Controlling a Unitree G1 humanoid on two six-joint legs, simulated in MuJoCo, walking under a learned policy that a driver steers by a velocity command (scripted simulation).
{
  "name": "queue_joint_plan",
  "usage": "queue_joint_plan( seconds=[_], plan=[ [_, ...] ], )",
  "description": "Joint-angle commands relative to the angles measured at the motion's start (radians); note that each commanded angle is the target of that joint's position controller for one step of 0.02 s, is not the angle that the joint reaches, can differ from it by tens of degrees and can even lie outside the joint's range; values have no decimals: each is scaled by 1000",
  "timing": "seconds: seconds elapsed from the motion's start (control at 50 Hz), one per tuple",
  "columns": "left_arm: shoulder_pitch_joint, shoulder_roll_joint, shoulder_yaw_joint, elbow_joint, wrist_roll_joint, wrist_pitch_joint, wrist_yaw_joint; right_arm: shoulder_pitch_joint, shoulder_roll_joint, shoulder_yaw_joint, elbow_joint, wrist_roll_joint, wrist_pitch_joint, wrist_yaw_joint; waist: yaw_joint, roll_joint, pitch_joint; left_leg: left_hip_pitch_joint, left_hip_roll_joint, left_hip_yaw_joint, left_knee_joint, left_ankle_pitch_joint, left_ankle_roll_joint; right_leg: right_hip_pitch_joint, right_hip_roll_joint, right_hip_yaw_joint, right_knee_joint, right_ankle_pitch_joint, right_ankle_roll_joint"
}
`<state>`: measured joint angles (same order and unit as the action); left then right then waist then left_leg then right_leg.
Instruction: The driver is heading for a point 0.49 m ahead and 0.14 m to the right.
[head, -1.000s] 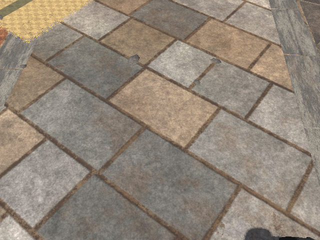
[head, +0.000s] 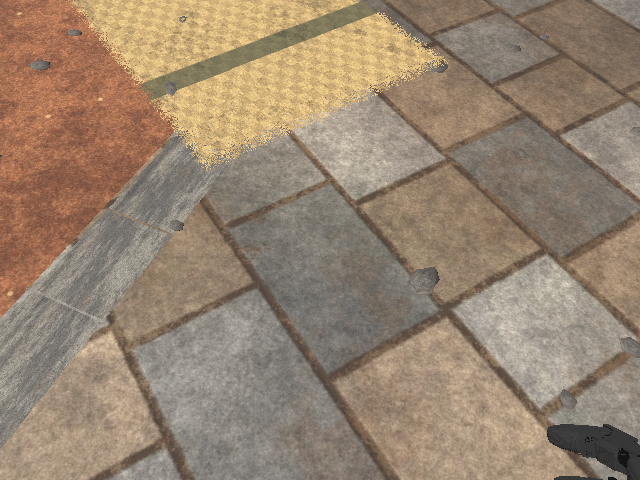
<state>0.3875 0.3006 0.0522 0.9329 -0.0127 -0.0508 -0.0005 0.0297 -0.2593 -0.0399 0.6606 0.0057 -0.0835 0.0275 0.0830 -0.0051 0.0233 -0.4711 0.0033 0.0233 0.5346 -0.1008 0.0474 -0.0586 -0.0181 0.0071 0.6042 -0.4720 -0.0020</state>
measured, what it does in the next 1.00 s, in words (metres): walks ahead, turning right: right foot, then left foot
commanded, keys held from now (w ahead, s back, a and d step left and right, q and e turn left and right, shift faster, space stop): w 0.04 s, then w+e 0.46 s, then no key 0.50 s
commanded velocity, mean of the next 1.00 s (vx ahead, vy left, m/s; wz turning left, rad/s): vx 0.35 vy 0.00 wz -0.25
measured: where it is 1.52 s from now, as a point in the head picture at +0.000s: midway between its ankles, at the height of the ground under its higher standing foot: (379, 472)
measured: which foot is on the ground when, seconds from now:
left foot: down 0.00-0.50, up 0.52-0.94, down 0.96-1.00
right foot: up 0.00-0.50, down 0.52-1.00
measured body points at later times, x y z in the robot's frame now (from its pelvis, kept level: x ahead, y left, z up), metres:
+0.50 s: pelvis +0.27 -0.03 -0.01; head +0.30 -0.04 +0.44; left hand +0.52 +0.16 -0.10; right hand +0.23 -0.31 -0.14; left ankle +0.11 +0.11 -0.72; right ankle +0.38 -0.15 -0.72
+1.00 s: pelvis +0.47 -0.07 +0.01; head +0.49 -0.07 +0.46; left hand +0.65 +0.15 -0.12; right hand +0.52 -0.37 -0.10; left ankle +0.58 +0.03 -0.73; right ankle +0.39 -0.15 -0.72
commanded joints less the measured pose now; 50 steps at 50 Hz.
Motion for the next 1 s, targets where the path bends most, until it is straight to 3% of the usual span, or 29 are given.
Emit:
queue_joint_plan(
  seconds=[0.02,0.04,0.06,0.08,0.12,0.16,0.22,0.28,0.34,0.4,0.44,0.48,0.5,0.52,0.54,0.56,0.58,0.6,0.62,0.66,0.7,0.78,0.86,0.9,0.94,0.96,0.98,1.0],
  plan=[
    [17,110,6,-88,-11,-49,-7,399,-199,-68,43,4,8,-6,-190,206,-321,824,366,-693,-216,-279,241,-680,9,105,650,-106,-30],
    [-71,144,17,-118,-27,-59,-12,330,-171,-55,37,5,5,-7,-178,160,-187,701,333,-556,-238,-236,207,-727,-35,85,650,-11,-42],
    [-105,130,15,-117,-24,-59,-9,265,-153,-49,30,-3,3,-7,-149,85,-121,575,297,-447,-264,-133,190,-690,-76,66,614,77,-37],
    [-119,120,18,-115,-12,-52,-7,220,-125,-43,28,-10,0,-4,-124,70,-71,477,266,-368,-297,-55,182,-657,-100,66,564,133,-28],
    [-80,83,17,-101,-15,-26,-8,187,-103,-40,39,-17,-15,-3,-81,101,-57,370,237,-266,-358,18,173,-566,-125,81,524,191,-14],
    [-93,58,15,-106,-15,-5,-3,191,-115,-46,62,-18,-30,-7,-69,88,-28,324,238,-184,-397,78,176,-580,-122,93,489,242,2],
    [-159,52,17,-131,-9,0,-4,214,-133,-52,93,-25,-34,-19,-81,58,2,343,235,-87,-420,145,165,-646,-108,122,363,392,16],
    [-236,37,11,-155,-5,-8,-20,213,-146,-52,108,-21,-32,-28,-104,54,23,343,204,25,-434,172,130,-605,-90,72,183,554,10],
    [-339,16,-2,-200,-3,-10,-36,270,-164,-57,142,-12,-22,-37,-148,35,55,412,227,76,-431,187,118,-610,-79,26,72,593,-8],
    [-401,22,-2,-249,-5,-9,-55,308,-178,-64,170,1,4,-40,-161,36,70,548,266,102,-368,280,104,-661,-66,-7,15,497,-37],
    [-394,40,6,-272,-6,-7,-67,295,-198,-70,170,5,22,-47,-135,61,46,601,278,130,-276,518,83,-614,-30,-55,0,394,-68],
    [-276,86,34,-261,-7,-1,-69,277,-224,-77,160,5,42,-60,-61,100,-46,605,268,160,-69,843,55,-431,46,-116,11,296,-111],
    [-124,135,63,-226,-10,1,-61,261,-223,-74,153,7,49,-67,22,83,-125,525,232,185,134,839,24,-211,85,-115,-49,344,-147],
    [21,223,95,-201,-3,8,-39,283,-192,-58,132,-9,41,-71,74,-40,-225,281,181,184,444,531,-21,101,-47,108,-76,451,-209],
    [-26,302,98,-218,3,3,-32,405,-39,-8,97,-37,10,-45,-58,-266,-336,-157,-49,80,801,-485,-90,432,-327,667,-149,525,-421],
    [9,205,72,-233,8,0,-29,319,-142,-26,117,1,-25,-29,28,-118,-435,-213,-27,-114,886,-522,-77,458,-352,715,-219,638,-423],
    [-43,162,58,-230,15,-6,-27,238,-170,-35,95,35,-36,-23,27,-85,-299,-253,23,-109,863,-450,-63,348,-319,516,-207,832,-375],
    [-101,131,50,-233,6,-10,-26,213,-158,-32,95,24,-38,-31,-10,-3,-204,-235,71,-92,779,-380,-60,202,-270,381,-201,917,-327],
    [-160,97,40,-241,3,-7,-22,193,-161,-39,103,4,-31,-39,-40,13,-137,-195,95,-78,710,-347,-67,70,-234,302,-227,942,-297],
    [-206,85,33,-250,23,-7,-19,234,-148,-43,109,-1,3,-45,-97,-19,-116,-62,108,-79,646,-299,-78,-98,-201,228,-285,997,-286],
    [-221,105,37,-239,25,-16,-17,270,-113,-37,120,-7,25,-53,-124,-31,-115,-24,97,-62,548,-236,-99,-160,-179,156,-309,1076,-285],
    [-228,107,34,-210,18,-3,0,203,-86,-25,112,-13,33,-55,-103,-71,-135,13,81,-47,289,-22,-111,-148,-123,57,-304,1045,-231],
    [-195,102,25,-165,22,15,5,116,-99,-26,100,-6,30,-43,-60,-76,-120,46,64,-56,124,65,-101,-94,-142,83,-291,909,-212],
    [-198,96,21,-146,22,21,3,98,-111,-31,96,-11,28,-38,-60,-82,-101,60,56,-60,67,16,-82,-75,-161,117,-255,856,-207],
    [-220,79,12,-135,9,25,6,137,-113,-35,112,-21,21,-33,-101,-70,-96,158,42,-49,-76,99,-47,-90,-141,130,-184,759,-168],
    [-180,62,6,-124,15,21,6,153,-145,-42,119,-30,16,-36,-97,-24,-108,255,82,-95,-130,353,-22,-114,-94,123,-143,657,-121],
    [-104,48,3,-117,40,11,4,143,-199,-49,111,-37,16,-43,-37,66,-148,375,175,-173,-71,644,26,-175,-20,93,-95,458,-76],
    [-31,18,-4,-90,39,12,8,130,-153,-39,123,-36,27,-46,-12,162,-198,447,230,-226,-36,653,119,-231,16,66,-80,236,-31]
  ],
)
